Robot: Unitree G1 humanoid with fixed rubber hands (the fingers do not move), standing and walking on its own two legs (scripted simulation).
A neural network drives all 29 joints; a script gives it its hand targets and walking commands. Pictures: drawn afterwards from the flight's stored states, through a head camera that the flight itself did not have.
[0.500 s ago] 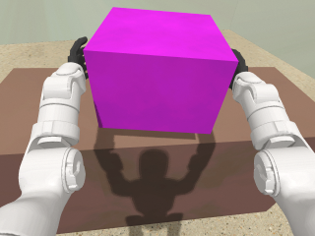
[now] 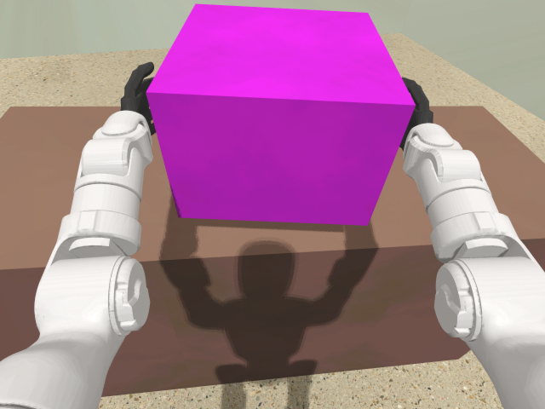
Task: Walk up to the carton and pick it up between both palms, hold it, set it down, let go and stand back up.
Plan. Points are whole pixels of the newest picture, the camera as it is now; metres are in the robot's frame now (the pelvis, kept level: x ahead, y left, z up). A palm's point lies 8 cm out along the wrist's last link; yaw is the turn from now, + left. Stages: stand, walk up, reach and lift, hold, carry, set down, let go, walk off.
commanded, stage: set down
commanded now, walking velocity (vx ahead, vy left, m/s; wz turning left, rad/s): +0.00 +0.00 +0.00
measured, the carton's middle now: (277, 110) +0.53 +0.01 +0.20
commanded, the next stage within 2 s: none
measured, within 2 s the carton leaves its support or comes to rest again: neither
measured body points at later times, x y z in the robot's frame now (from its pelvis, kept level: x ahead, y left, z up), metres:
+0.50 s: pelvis +0.00 +0.00 +0.00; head +0.02 +0.03 +0.45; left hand +0.47 +0.20 +0.18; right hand +0.46 -0.19 +0.19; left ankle +0.05 +0.09 -0.74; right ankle -0.01 -0.11 -0.74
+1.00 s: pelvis +0.02 +0.00 +0.00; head +0.04 +0.02 +0.45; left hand +0.49 +0.20 +0.16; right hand +0.48 -0.19 +0.17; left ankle +0.05 +0.09 -0.74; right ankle -0.01 -0.11 -0.74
